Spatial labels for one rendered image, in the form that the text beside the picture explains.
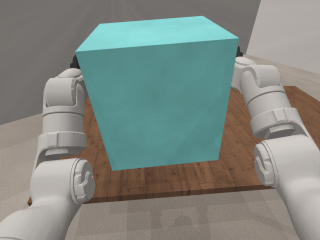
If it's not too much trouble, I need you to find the robot left hand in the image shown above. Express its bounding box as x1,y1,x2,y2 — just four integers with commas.
70,55,80,69

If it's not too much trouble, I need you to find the carton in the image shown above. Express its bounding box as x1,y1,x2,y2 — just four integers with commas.
75,16,239,171

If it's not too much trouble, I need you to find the left robot forearm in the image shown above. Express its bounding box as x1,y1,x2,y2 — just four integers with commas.
29,68,89,200

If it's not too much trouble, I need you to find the table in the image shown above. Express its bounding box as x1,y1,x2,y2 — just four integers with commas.
27,86,320,207

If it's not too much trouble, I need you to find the right robot forearm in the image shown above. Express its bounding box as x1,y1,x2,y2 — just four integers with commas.
231,56,320,156

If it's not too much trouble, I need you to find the robot left upper arm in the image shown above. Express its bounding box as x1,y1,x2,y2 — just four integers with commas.
0,158,96,240

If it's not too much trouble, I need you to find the robot right upper arm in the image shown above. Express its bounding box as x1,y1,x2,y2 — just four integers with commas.
254,134,320,240

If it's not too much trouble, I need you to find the robot right hand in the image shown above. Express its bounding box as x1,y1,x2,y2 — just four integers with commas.
236,46,243,57

